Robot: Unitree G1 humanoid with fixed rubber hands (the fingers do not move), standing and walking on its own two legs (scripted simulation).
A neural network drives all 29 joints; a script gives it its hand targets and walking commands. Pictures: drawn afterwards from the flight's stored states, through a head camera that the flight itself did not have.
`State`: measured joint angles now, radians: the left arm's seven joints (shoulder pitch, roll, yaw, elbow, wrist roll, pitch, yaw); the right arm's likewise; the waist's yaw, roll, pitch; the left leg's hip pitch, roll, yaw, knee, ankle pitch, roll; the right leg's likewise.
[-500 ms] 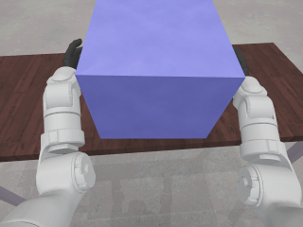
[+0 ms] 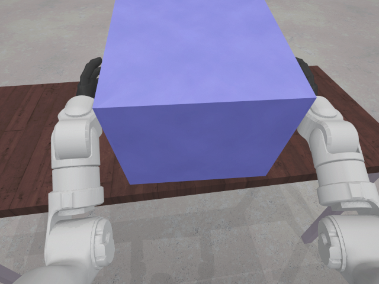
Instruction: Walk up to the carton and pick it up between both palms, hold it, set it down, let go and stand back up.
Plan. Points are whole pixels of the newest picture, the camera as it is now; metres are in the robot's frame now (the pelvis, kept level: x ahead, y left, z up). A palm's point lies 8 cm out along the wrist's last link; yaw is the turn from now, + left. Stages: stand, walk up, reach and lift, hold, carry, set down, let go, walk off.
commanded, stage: reach and lift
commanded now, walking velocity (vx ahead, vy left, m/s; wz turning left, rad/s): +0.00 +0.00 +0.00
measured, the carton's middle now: (194, 92) +0.45 -0.01 +0.19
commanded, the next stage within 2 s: hold in 1.62 s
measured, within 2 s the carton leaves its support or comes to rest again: neither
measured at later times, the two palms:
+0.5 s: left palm (70, 104) +0.34 +0.19 +0.25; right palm (315, 96) +0.34 -0.20 +0.25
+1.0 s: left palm (76, 106) +0.34 +0.19 +0.25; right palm (321, 94) +0.34 -0.21 +0.26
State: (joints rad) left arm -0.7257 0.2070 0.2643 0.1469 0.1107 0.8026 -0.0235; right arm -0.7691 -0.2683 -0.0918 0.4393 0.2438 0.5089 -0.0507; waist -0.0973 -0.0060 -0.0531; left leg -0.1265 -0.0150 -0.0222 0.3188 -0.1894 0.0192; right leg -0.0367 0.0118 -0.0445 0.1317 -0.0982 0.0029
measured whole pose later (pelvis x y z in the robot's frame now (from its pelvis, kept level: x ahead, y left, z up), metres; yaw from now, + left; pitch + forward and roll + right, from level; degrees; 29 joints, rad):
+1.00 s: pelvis -0.03 -0.01 +0.00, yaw +1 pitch -1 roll -2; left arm -0.73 0.20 0.32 0.15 0.15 0.85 -0.07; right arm -0.82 -0.26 -0.10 0.48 0.28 0.59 -0.08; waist -0.11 -0.02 -0.12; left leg -0.14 0.00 -0.04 0.31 -0.15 0.01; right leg -0.05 0.02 -0.07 0.14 -0.07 -0.02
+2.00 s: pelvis -0.03 -0.02 +0.00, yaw +0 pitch -2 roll -1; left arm -0.82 0.25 0.34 0.20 0.12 0.97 -0.08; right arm -1.01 -0.31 -0.03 0.59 0.39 0.73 -0.15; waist -0.07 0.00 -0.18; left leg -0.13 0.01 -0.03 0.32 -0.16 0.01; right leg -0.06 0.03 -0.05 0.16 -0.08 -0.02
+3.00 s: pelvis -0.02 -0.02 +0.00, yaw +0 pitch -1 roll -1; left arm -0.79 0.25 0.33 0.17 0.12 0.95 -0.10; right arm -0.98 -0.31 -0.02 0.54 0.41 0.76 -0.18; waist -0.07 0.00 -0.18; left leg -0.13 0.01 -0.03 0.31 -0.16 0.01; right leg -0.04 0.03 -0.05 0.14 -0.07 -0.02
